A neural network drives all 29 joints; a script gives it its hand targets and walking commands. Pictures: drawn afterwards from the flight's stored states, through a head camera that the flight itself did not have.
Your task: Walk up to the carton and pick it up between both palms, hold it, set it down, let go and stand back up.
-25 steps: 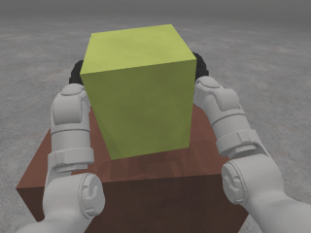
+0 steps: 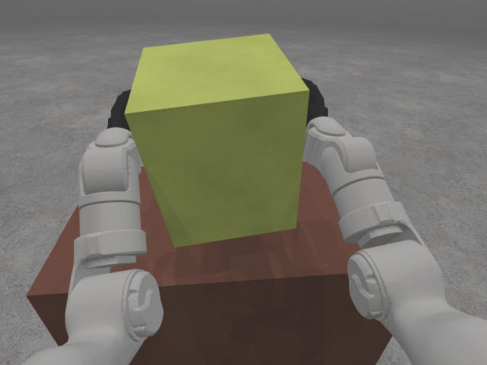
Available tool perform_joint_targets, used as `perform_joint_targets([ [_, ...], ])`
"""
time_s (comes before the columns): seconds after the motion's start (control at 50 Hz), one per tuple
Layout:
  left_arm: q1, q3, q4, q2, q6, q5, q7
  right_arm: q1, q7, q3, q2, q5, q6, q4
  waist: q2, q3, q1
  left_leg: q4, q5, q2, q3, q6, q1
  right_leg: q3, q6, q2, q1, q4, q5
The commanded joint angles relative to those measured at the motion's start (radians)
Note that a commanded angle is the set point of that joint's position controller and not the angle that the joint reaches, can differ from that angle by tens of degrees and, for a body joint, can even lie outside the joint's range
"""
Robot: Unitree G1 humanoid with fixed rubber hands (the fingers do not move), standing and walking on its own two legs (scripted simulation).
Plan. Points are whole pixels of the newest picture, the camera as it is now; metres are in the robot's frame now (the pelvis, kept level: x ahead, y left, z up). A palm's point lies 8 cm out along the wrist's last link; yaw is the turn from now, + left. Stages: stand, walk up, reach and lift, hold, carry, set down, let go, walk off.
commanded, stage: hold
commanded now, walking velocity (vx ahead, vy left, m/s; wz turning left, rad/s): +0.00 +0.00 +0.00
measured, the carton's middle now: (221, 140) +0.38 +0.01 +0.27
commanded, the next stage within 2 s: none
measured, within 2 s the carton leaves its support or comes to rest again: neither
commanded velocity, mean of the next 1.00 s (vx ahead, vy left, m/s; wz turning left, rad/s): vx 0.00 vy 0.00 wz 0.00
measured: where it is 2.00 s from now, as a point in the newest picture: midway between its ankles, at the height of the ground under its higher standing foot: outside the picture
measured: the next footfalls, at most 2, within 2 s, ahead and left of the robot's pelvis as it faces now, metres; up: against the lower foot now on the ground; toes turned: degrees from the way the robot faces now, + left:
none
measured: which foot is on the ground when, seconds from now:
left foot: down 0.00-1.00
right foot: down 0.00-1.00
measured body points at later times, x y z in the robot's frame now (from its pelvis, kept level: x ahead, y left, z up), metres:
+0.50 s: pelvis +0.00 +0.00 +0.00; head -0.09 +0.02 +0.44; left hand +0.38 +0.16 +0.27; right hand +0.38 -0.14 +0.28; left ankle +0.00 +0.09 -0.75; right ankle +0.04 -0.08 -0.75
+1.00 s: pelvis +0.00 +0.00 +0.00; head -0.09 +0.02 +0.44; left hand +0.38 +0.16 +0.28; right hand +0.38 -0.13 +0.29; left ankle +0.00 +0.09 -0.75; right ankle +0.04 -0.08 -0.75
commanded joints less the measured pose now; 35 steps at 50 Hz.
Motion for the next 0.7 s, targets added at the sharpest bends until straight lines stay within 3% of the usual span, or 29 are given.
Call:
perform_joint_targets([
  [0.0, -0.799, -0.406, -0.081, -0.553, -0.055, -0.143, -0.146, -0.830, 0.092, 0.285, 0.696, 0.141, -0.026, -0.295, 0.033, -0.267, 0.018, -0.101, 0.169, 0.001, -0.031, -0.035, -0.129, 0.087, 0.104, -0.038, 0.282, -0.004, 0.180],
  [0.04, -0.815, -0.439, -0.160, -0.563, -0.066, -0.160, -0.143, -0.785, 0.097, 0.298, 0.723, 0.156, -0.028, -0.308, 0.047, -0.315, 0.017, -0.098, 0.203, 0.002, -0.032, -0.039, -0.115, 0.092, 0.099, -0.033, 0.273, 0.002, 0.196],
  [0.06, -0.802, -0.415, -0.100, -0.554, -0.058, -0.150, -0.143, -0.812, 0.096, 0.297, 0.706, 0.159, -0.028, -0.311, 0.032, -0.283, 0.023, -0.101, 0.193, 0.001, -0.034, -0.034, -0.119, 0.085, 0.105, -0.034, 0.259, 0.002, 0.196],
  [0.08, -0.809, -0.442, -0.112, -0.584, -0.059, -0.176, -0.141, -0.843, 0.094, 0.295, 0.701, 0.158, -0.037, -0.350, 0.053, -0.326, 0.008, -0.091, 0.203, 0.005, -0.035, -0.040, -0.090, 0.086, 0.098, -0.029, 0.265, 0.005, 0.192],
  [0.1, -0.809, -0.433, -0.101, -0.584, -0.060, -0.163, -0.138, -0.849, 0.094, 0.292, 0.698, 0.152, -0.034, -0.339, 0.047, -0.295, 0.019, -0.095, 0.192, 0.008, -0.033, -0.041, -0.101, 0.077, 0.095, -0.024, 0.254, -0.002, 0.165],
  [0.16, -0.811, -0.463, -0.148, -0.593, -0.065, -0.177, -0.137, -0.807, 0.093, 0.296, 0.719, 0.151, -0.034, -0.337, 0.052, -0.323, 0.001, -0.082, 0.236, 0.008, -0.035, -0.053, -0.085, 0.082, 0.091, -0.019, 0.269, 0.005, 0.215],
  [0.2, -0.777, -0.439, -0.109, -0.579, -0.051, -0.161, -0.144, -0.784, 0.092, 0.278, 0.681, 0.143, -0.023, -0.301, 0.046, -0.252, 0.001, -0.089, 0.226, 0.013, -0.031, -0.055, -0.085, 0.071, 0.087, -0.014, 0.244, -0.006, 0.180],
  [0.28, -0.826, -0.486, -0.173, -0.609, -0.059, -0.177, -0.142, -0.774, 0.098, 0.270, 0.694, 0.143, -0.027, -0.300, 0.096, -0.302, -0.023, -0.089, 0.241, 0.018, -0.041, -0.067, -0.084, 0.069, 0.079, -0.010, 0.253, 0.003, 0.172],
  [0.38, -0.812, -0.477, -0.134, -0.609, -0.061, -0.180, -0.139, -0.824, 0.096, 0.287, 0.695, 0.148, -0.030, -0.345, 0.073, -0.306, -0.008, -0.090, 0.209, 0.015, -0.041, -0.060, -0.095, 0.078, 0.085, -0.018, 0.265, 0.001, 0.169],
  [0.42, -0.827, -0.475, -0.145, -0.604, -0.065, -0.182, -0.143, -0.795, 0.093, 0.285, 0.702, 0.137, -0.025, -0.321, 0.056, -0.298, -0.013, -0.091, 0.213, 0.015, -0.041, -0.054, -0.112, 0.081, 0.088, -0.024, 0.269, 0.004, 0.189],
  [0.44, -0.838, -0.484, -0.141, -0.600, -0.064, -0.188, -0.140, -0.811, 0.093, 0.276, 0.698, 0.139, -0.025, -0.320, 0.074, -0.300, -0.022, -0.088, 0.202, 0.010, -0.039, -0.059, -0.100, 0.078, 0.088, -0.025, 0.250, 0.005, 0.163],
  [0.5, -0.794, -0.481, -0.171, -0.599, -0.064, -0.195, -0.132, -0.829, 0.092, 0.335, 0.710, 0.173, -0.031, -0.404, 0.053, -0.379, 0.007, -0.063, 0.286, 0.006, -0.042, -0.053, -0.073, 0.077, 0.089, -0.013, 0.302, 0.019, 0.265],
  [0.54, -0.806, -0.484, -0.182, -0.593, -0.063, -0.189, -0.128, -0.797, 0.089, 0.327, 0.696, 0.171, -0.024, -0.371, 0.056, -0.344, 0.002, -0.062, 0.314, 0.010, -0.047, -0.069, -0.050, 0.073, 0.090, -0.012, 0.275, 0.017, 0.284],
  [0.56, -0.781, -0.487, -0.173, -0.606, -0.059, -0.187, -0.131, -0.776, 0.086, 0.326, 0.692, 0.178, -0.022, -0.372, 0.065, -0.339, -0.011, -0.062, 0.310, 0.008, -0.044, -0.067, -0.031, 0.074, 0.090, -0.013, 0.260, 0.015, 0.277],
  [0.64, -0.767, -0.436, -0.118, -0.565, -0.044, -0.148, -0.144, -0.773, 0.091, 0.292, 0.672, 0.144, -0.011, -0.303, 0.032, -0.238, 0.003, -0.103, 0.195, 0.011, -0.031, -0.046, -0.090, 0.083, 0.091, -0.023, 0.231, -0.013, 0.165],
  [0.68, -0.789, -0.454, -0.158, -0.579, -0.049, -0.160, -0.143, -0.769, 0.100, 0.289, 0.688, 0.141, -0.020, -0.304, 0.059, -0.269, 0.004, -0.101, 0.206, 0.015, -0.032, -0.050, -0.089, 0.073, 0.090, -0.019, 0.233, -0.003, 0.163],
])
